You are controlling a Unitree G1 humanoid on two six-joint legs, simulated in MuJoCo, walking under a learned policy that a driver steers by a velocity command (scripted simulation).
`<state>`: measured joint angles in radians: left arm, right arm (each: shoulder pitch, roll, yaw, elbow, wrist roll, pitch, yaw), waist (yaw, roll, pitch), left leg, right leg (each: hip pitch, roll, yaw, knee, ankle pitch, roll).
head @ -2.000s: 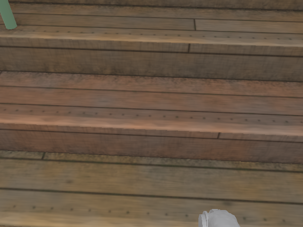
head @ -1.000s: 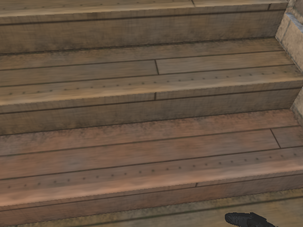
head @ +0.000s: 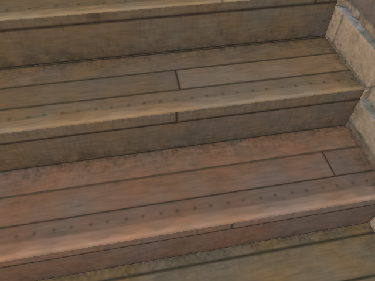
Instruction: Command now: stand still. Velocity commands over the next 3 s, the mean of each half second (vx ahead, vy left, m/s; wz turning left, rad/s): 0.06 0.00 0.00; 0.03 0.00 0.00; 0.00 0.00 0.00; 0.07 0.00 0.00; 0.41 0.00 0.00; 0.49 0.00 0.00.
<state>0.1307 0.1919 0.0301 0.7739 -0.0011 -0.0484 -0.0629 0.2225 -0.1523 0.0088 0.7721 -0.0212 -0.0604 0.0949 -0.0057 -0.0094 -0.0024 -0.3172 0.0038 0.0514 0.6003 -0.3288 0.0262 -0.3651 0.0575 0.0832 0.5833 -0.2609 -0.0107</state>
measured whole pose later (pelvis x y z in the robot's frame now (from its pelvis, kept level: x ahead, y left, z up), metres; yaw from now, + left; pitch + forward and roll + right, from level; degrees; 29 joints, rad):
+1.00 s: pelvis +0.05 -0.03 +0.01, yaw -1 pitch +0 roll -1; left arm 0.25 0.17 0.02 1.02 0.01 -0.03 -0.08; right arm 0.33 -0.14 0.00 1.04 -0.01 0.02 0.05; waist 0.00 0.01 -0.01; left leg -0.14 0.07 0.06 0.50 -0.36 -0.03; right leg -0.21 0.05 -0.04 0.49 -0.28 -0.05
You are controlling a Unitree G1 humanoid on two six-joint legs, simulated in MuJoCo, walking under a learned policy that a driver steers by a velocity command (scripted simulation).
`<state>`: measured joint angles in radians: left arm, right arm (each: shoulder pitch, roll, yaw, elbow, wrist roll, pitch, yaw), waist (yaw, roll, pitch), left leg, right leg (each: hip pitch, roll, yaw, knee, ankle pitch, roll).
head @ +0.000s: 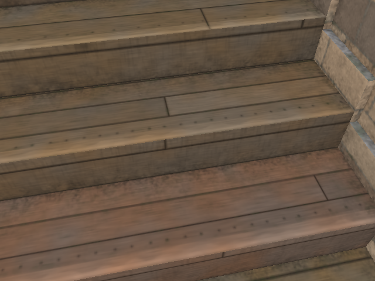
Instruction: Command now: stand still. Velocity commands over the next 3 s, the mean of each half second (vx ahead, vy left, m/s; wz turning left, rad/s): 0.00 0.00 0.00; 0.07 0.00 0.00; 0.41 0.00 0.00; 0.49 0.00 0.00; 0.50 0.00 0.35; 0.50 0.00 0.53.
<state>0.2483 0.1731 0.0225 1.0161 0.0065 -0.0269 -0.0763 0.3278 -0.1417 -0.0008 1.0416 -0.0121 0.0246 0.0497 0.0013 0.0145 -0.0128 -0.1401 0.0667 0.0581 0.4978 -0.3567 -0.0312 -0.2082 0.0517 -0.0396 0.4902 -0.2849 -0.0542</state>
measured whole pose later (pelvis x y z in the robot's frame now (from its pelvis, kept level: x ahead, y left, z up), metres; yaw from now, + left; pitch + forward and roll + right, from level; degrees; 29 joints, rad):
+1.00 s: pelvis +0.01 +0.02 +0.00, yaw +0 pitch +2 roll +0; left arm 0.44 0.12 0.03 1.11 0.06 0.00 -0.06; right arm 0.56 -0.09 -0.01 1.13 -0.06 0.00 0.02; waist -0.01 0.00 -0.06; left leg -0.16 0.01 0.07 0.48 -0.36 0.07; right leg -0.28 0.01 -0.03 0.58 -0.38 -0.13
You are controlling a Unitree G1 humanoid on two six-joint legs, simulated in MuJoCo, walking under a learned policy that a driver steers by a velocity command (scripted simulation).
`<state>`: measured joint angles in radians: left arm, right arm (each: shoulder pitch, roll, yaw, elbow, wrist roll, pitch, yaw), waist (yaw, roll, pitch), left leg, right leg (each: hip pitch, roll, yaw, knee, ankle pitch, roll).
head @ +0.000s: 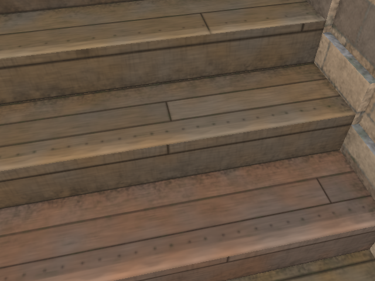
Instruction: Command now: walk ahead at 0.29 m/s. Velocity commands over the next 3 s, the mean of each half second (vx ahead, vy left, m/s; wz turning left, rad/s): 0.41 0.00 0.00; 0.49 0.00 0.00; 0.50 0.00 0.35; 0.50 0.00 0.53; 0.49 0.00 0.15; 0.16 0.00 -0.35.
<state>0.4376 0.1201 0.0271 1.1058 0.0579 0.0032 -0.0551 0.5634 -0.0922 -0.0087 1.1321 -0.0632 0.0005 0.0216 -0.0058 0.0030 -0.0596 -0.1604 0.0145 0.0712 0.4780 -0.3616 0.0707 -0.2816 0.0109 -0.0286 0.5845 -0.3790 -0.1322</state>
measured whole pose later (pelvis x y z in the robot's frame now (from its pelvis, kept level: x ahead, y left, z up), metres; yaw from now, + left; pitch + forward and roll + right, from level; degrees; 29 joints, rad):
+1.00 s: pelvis +0.47 -0.15 +0.19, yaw +0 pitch +9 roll -3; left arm -0.14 0.09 -0.08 0.71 0.02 -0.05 -0.02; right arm 0.49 -0.17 -0.01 1.10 -0.03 -0.10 0.04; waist -0.05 0.08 -0.12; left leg -0.17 0.09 -0.04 0.45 -0.19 0.08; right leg -1.02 0.01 -0.11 1.29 -0.45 -0.11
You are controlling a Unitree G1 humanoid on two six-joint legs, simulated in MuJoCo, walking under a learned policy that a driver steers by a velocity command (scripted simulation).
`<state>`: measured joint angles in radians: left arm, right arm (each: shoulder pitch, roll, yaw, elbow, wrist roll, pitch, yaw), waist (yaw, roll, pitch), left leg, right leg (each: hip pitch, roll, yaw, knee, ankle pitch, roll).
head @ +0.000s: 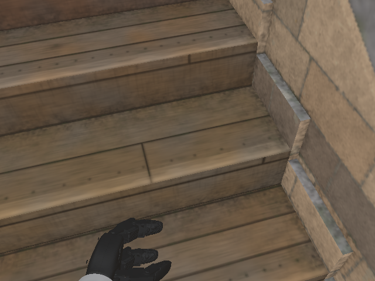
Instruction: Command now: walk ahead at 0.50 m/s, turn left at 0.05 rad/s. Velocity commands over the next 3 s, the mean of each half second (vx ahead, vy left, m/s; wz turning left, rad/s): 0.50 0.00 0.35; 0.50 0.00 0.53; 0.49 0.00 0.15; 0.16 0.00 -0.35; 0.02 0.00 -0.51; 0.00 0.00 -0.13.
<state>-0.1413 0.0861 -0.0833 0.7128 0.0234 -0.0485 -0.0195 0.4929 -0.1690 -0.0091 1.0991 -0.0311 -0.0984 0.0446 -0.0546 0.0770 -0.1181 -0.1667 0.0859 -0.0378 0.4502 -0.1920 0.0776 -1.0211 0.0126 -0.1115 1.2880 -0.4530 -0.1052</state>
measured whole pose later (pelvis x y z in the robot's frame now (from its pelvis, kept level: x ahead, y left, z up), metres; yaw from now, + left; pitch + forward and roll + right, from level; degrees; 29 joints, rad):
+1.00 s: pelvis +0.52 +0.12 +0.32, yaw +29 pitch +6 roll -4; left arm -0.01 0.08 -0.08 0.68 0.03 0.00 -0.08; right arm 0.54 -0.16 0.04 1.11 -0.03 -0.10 0.11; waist -0.05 0.09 -0.10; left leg -0.12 0.01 -0.09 0.35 -0.26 0.12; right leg -1.13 -0.02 -0.10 1.48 -0.20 -0.09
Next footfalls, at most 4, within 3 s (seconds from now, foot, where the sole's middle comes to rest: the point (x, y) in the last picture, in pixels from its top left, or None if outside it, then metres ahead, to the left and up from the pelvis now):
0.58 left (130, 278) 0.42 0.17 -0.47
1.02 right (152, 146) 0.73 0.10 -0.31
1.60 left None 0.92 0.52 -0.14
2.14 right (78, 58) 0.94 0.30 -0.14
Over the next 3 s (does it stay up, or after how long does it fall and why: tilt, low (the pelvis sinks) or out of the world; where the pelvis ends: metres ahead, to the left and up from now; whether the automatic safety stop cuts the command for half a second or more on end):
stays up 0.88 0.46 0.62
